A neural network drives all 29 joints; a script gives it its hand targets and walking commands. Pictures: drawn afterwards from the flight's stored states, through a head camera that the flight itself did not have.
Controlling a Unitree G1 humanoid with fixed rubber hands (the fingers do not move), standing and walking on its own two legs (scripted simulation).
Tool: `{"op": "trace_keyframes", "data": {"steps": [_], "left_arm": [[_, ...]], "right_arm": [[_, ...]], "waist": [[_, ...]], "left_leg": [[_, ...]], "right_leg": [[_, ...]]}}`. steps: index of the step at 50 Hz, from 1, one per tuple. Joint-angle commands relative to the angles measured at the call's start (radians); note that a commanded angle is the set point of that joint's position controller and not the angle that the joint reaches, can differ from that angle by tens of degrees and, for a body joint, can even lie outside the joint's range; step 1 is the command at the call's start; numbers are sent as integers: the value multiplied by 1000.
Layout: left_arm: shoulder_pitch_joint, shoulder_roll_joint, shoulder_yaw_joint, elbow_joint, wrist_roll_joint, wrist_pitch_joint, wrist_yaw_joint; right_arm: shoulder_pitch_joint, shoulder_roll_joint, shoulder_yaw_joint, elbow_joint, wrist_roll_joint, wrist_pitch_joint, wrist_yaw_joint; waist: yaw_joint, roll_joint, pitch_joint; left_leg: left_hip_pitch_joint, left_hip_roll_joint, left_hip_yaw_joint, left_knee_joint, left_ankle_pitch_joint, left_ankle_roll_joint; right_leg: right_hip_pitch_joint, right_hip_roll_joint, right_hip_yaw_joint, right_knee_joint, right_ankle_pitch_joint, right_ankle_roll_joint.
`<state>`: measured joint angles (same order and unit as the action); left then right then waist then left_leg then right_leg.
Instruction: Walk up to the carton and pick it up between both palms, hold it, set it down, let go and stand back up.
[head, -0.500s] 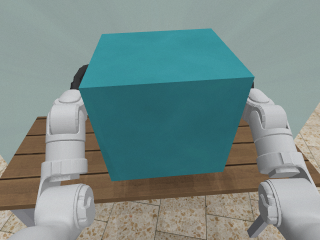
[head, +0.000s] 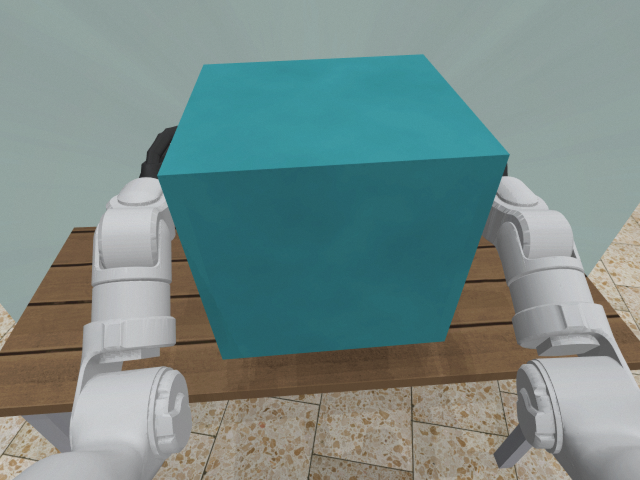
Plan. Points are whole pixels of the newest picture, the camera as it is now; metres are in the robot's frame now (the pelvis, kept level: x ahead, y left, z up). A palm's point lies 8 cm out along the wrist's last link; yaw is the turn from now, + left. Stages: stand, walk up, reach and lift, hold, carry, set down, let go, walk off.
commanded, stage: hold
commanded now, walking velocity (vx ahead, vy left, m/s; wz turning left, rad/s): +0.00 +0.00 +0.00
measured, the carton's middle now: (324, 203) +0.41 +0.00 +0.17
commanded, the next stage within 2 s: set down in 1.28 s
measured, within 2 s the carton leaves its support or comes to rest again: neither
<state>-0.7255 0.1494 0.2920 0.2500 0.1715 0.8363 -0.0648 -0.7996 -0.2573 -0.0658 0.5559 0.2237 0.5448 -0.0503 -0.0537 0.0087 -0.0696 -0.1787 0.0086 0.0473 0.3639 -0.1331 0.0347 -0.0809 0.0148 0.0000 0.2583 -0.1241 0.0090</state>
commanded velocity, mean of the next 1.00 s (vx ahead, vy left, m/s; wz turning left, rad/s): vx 0.00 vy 0.00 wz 0.00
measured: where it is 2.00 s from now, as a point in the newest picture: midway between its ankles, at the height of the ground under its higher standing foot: outside the picture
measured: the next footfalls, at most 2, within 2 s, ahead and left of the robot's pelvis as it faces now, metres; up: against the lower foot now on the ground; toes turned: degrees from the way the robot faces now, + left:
none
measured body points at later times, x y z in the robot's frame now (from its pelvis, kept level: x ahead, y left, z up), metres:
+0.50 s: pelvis +0.00 +0.00 +0.00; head -0.05 +0.01 +0.45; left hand +0.39 +0.19 +0.23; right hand +0.39 -0.19 +0.23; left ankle +0.04 +0.09 -0.75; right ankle +0.01 -0.13 -0.75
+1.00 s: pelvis +0.01 +0.00 +0.00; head -0.06 +0.01 +0.45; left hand +0.38 +0.19 +0.25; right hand +0.39 -0.19 +0.25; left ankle +0.04 +0.09 -0.75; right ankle +0.01 -0.13 -0.75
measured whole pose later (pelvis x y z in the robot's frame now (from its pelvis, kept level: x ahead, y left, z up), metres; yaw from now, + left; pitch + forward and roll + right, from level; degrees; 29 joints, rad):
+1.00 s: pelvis +0.01 +0.00 +0.00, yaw +0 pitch -3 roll -2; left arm -0.72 0.15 0.29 0.21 0.16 0.82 -0.04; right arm -0.80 -0.26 -0.06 0.56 0.22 0.49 -0.05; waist -0.05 0.01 -0.13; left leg -0.18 0.01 0.05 0.36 -0.14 0.03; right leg -0.08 0.02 0.00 0.26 -0.13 0.01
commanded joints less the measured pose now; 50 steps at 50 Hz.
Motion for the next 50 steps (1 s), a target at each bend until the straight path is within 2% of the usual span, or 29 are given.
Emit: {"op": "trace_keyframes", "data": {"steps": [1, 3, 5, 7, 10, 13, 15, 17, 18, 23, 25, 27, 30, 32, 35, 37, 41, 45, 47, 50], "left_arm": [[-804, -578, -564, -419, -341, -138, -86], [-763, -578, -571, -398, -343, -135, -72], [-691, -543, -503, -290, -291, -112, -83], [-608, -490, -373, -138, -193, -79, -117], [-554, -428, -258, -54, -97, -35, -190], [-584, -413, -241, -55, -78, -16, -229], [-641, -418, -261, -96, -103, -31, -227], [-682, -463, -319, -190, -156, -59, -200], [-710, -487, -362, -239, -190, -77, -179], [-812, -577, -554, -410, -334, -137, -93], [-784, -580, -564, -388, -336, -137, -75], [-710, -554, -502, -284, -288, -116, -83], [-604, -467, -316, -80, -151, -72, -138], [-571, -437, -256, -39, -99, -41, -182], [-600, -414, -240, -43, -83, -25, -220], [-630, -426, -263, -95, -105, -35, -218], [-724, -498, -383, -259, -205, -88, -159], [-792, -563, -536, -400, -317, -134, -94], [-781, -581, -568, -404, -339, -137, -74], [-672, -533, -466, -241, -261, -105, -90]], "right_arm": [[-876, 577, 346, -538, 210, -112, 151], [-821, 552, 329, -502, 204, -110, 154], [-765, 515, 291, -397, 173, -99, 152], [-709, 478, 241, -233, 136, -77, 150], [-679, 443, 217, -132, 122, -44, 140], [-712, 440, 227, -145, 136, -21, 134], [-760, 479, 234, -190, 140, -26, 135], [-801, 535, 276, -290, 173, -47, 138], [-826, 555, 289, -341, 180, -63, 140], [-874, 585, 341, -514, 205, -110, 152], [-836, 559, 326, -483, 196, -111, 157], [-778, 521, 288, -379, 169, -102, 158], [-720, 484, 231, -182, 118, -74, 155], [-695, 449, 211, -124, 114, -53, 150], [-726, 451, 217, -136, 123, -32, 144], [-757, 478, 234, -185, 137, -35, 143], [-836, 566, 300, -367, 179, -75, 147], [-870, 583, 346, -510, 205, -112, 152], [-844, 557, 332, -506, 204, -115, 157], [-762, 505, 274, -347, 158, -99, 156]], "waist": [[-24, 47, -711], [-32, 47, -654], [-36, 22, -510], [-27, -15, -305], [0, -30, -168], [8, -21, -171], [9, -15, -217], [12, -5, -335], [1, 5, -405], [-23, 42, -689], [-30, 44, -642], [-34, 23, -499], [-6, -34, -235], [-1, -31, -163], [10, -26, -176], [10, -13, -230], [-1, 2, -447], [-17, 38, -683], [-29, 46, -669], [-30, 6, -452]], "left_leg": [[299, -8, -83, -19, 340, -75], [316, -2, -87, -14, 365, -89], [269, -2, -77, -40, 289, -76], [179, -9, -60, -90, 154, -51], [114, -5, -53, -133, 68, -26], [97, 0, -56, -142, 38, -17], [92, -3, -55, -142, 27, -13], [116, -13, -57, -116, 111, -16], [136, -15, -61, -100, 152, -23], [281, -7, -82, -31, 309, -71], [298, -1, -86, -28, 322, -84], [255, 0, -78, -51, 254, -77], [128, -10, -50, -117, 77, -31], [104, -2, -52, -141, 39, -22], [90, 2, -52, -148, 9, -12], [95, -1, -55, -141, 29, -13], [151, -16, -62, -91, 166, -24], [275, -10, -81, -31, 307, -63], [314, 0, -88, -21, 346, -85], [237, -2, -71, -60, 229, -68]], "right_leg": [[22, 54, -8, 11, 227, -22], [-19, 58, -9, -1, 230, -20], [-26, 46, -4, -20, 201, -15], [-9, 31, -1, -42, 119, -11], [22, 18, 22, -53, 52, -27], [43, 16, 31, -50, 17, -41], [45, 16, 28, -43, 5, -39], [74, 26, 17, -22, 91, -32], [83, 31, 7, -9, 129, -28], [21, 51, -6, 10, 212, -22], [-27, 54, -8, -3, 199, -19], [-34, 45, -6, -21, 169, -18], [-5, 23, 5, -49, 55, -15], [8, 18, 18, -53, 19, -28], [31, 16, 30, -52, -16, -40], [49, 18, 26, -39, 11, -39], [84, 34, 1, -4, 141, -25], [39, 50, -7, 12, 224, -22], [-17, 57, -12, 4, 220, -20], [-23, 42, -6, -27, 162, -15]]}}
